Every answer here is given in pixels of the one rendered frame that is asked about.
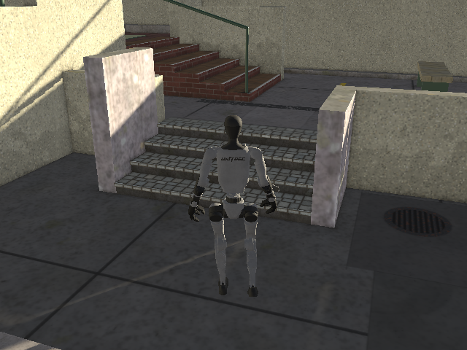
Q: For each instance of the stairs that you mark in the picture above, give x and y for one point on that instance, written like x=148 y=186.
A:
x=287 y=197
x=188 y=72

